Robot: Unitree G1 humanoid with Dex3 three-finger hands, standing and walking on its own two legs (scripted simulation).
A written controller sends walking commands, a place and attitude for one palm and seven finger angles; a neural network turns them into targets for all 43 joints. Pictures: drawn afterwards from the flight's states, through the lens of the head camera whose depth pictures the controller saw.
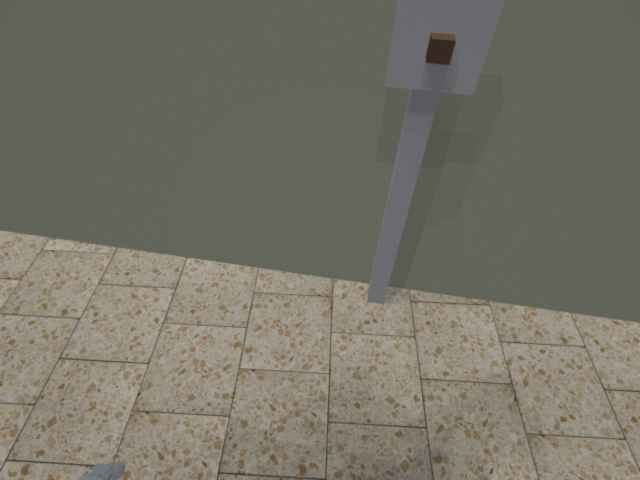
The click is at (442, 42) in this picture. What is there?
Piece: button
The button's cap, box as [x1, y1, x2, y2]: [426, 33, 455, 64]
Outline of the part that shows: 431,33 426,53 426,62 448,64 455,42 454,35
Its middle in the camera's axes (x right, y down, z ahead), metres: +0.22 -0.35 +0.72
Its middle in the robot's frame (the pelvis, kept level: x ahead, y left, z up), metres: +0.81 -0.17 +0.18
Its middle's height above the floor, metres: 0.95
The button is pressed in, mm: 0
